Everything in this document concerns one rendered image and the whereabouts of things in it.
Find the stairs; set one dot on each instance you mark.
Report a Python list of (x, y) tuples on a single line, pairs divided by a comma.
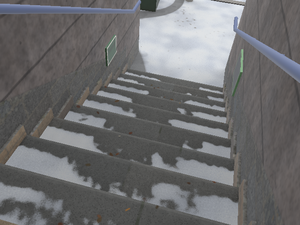
[(147, 149)]

